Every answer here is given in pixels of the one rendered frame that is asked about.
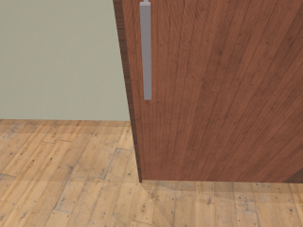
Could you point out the wardrobe door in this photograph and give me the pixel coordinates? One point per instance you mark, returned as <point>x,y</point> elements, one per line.
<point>298,174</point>
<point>226,90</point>

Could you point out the handle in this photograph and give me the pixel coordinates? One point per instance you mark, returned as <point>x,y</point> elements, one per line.
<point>146,47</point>

